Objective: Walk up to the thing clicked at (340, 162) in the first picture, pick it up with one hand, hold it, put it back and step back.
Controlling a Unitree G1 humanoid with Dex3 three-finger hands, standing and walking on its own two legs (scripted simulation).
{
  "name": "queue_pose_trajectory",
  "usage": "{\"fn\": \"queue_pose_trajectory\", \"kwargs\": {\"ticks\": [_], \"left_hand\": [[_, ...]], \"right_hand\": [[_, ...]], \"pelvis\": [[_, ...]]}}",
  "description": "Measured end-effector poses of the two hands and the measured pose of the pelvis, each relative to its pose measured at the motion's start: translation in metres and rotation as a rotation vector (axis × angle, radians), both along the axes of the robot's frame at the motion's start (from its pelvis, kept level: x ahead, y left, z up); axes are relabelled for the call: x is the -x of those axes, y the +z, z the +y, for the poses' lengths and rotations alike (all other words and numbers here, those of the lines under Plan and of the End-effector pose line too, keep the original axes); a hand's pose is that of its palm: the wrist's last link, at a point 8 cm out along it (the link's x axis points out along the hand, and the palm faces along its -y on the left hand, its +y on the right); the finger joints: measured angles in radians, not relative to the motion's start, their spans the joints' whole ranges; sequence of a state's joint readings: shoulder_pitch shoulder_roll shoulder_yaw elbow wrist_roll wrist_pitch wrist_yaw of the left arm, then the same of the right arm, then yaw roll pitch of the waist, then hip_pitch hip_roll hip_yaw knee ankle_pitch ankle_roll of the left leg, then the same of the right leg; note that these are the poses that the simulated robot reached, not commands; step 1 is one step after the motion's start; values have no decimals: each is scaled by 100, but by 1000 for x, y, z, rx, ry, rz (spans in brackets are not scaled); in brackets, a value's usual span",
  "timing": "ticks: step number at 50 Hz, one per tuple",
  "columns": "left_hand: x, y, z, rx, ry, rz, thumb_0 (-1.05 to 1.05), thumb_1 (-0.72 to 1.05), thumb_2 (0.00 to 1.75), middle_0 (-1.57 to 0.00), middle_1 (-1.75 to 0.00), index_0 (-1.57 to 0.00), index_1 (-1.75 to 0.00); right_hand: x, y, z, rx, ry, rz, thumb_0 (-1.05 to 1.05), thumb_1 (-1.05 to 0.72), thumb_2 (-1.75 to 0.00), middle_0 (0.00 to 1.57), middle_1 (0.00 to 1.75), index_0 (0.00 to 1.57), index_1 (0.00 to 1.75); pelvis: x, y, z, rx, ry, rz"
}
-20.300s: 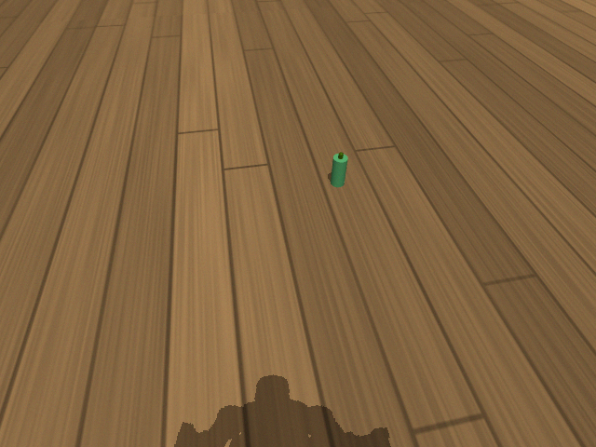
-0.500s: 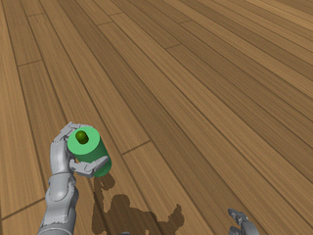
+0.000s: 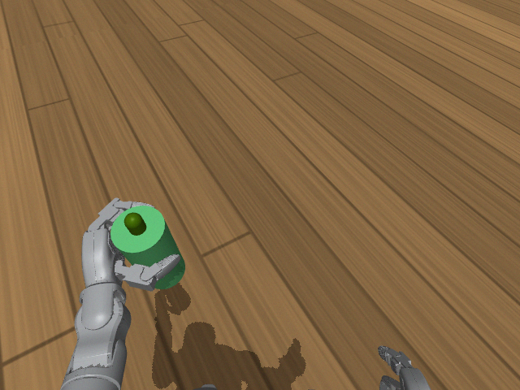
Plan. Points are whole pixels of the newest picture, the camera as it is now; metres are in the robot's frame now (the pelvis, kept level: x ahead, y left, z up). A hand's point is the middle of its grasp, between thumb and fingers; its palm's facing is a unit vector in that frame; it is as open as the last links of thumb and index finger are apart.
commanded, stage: crouch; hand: left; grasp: from the side
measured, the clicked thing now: (150, 247) +0.33 +0.17 +0.04
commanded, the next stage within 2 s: lower in 1.98 s
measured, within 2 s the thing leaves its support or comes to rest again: neither
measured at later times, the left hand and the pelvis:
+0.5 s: hand (156, 275) +0.34 +0.20 -0.09, palm faces +0.26 -0.97 +0.00, open 10.3 cm; pelvis -0.02 +0.00 -0.08, yaw -1 degrees
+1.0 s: hand (169, 300) +0.38 +0.23 -0.33, palm faces +0.28 -0.96 -0.03, open 10.3 cm; pelvis -0.07 +0.00 -0.29, yaw -4 degrees
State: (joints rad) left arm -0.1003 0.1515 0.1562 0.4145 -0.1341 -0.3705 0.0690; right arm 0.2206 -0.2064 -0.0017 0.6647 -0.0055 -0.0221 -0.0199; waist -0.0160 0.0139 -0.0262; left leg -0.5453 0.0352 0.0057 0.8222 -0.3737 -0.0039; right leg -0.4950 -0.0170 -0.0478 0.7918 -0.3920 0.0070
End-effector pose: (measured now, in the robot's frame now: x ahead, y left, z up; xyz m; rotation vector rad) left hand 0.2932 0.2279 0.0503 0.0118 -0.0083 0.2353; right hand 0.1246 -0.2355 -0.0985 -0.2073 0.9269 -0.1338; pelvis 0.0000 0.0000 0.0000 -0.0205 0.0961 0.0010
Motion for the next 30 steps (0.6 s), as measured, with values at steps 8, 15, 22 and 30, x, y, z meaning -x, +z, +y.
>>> {"fn": "queue_pose_trajectory", "kwargs": {"ticks": [8, 15, 22, 30], "left_hand": [[4, -14, -1, 21, 0, 31, -5, -47, 101, -71, -105, -77, -108], [1, -45, 4, 19, 7, 49, -5, -47, 101, -72, -105, -77, -107], [-6, -107, 12, 25, 21, 66, -5, -47, 101, -72, -104, -78, -107], [-28, -198, 23, -2, 15, 8, -5, -47, 100, -72, -104, -78, -107]], "right_hand": [[-2, -2, 0, 3, 2, -3, 1, -91, -91, 20, 30, 20, 30], [2, -12, -3, 22, 19, 24, 0, -89, -91, 20, 30, 20, 30], [15, -49, -11, 51, 36, 86, 0, -89, -91, 20, 30, 20, 30], [29, -133, -20, 79, 52, 167, 0, -89, -91, 20, 30, 20, 30]], "pelvis": [[1, -3, 1, 1, 1, 12], [7, -14, 1, 3, 3, 60], [16, -49, 2, 12, 0, 187], [25, -131, 4, 29, -15, 360]]}}
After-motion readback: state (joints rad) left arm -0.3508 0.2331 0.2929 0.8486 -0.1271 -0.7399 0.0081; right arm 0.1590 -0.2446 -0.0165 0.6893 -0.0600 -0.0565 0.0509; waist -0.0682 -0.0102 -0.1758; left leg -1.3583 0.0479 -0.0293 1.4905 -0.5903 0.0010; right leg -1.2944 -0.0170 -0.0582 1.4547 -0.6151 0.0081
